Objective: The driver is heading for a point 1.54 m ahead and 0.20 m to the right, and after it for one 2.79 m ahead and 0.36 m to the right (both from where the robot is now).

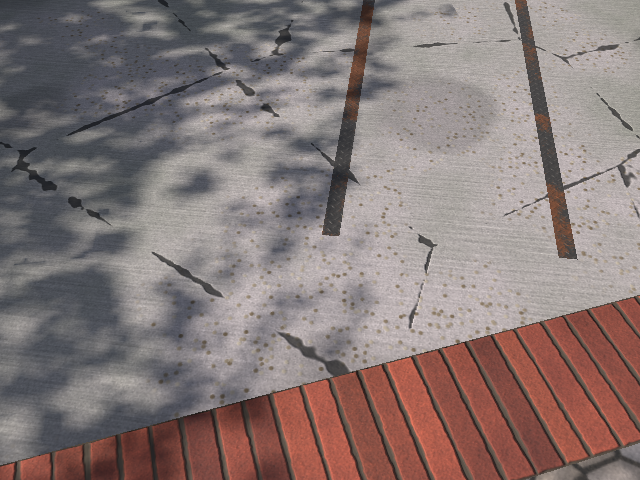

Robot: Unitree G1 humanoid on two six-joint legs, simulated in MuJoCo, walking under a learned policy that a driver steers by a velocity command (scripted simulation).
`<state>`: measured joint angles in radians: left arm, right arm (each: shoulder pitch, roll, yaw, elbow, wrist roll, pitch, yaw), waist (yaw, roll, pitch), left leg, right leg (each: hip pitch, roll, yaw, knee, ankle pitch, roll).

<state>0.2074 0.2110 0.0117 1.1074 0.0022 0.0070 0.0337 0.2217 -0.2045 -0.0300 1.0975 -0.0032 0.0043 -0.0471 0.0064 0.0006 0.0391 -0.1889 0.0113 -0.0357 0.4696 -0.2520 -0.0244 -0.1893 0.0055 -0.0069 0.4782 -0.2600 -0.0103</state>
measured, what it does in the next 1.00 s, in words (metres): stands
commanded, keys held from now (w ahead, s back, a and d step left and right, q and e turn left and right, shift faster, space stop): no key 0.84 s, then w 0.12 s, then no key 0.04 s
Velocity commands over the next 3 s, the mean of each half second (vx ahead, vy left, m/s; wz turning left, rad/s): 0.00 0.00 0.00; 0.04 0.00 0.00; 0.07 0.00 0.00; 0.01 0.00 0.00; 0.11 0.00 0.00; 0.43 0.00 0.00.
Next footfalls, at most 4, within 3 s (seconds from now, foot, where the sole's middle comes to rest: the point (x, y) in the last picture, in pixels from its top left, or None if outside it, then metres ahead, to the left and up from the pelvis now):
2.60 right None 0.16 -0.13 -0.78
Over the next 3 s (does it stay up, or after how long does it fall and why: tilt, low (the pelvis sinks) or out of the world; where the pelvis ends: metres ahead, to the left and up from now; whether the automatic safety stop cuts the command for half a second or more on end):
stays up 0.27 -0.04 0.00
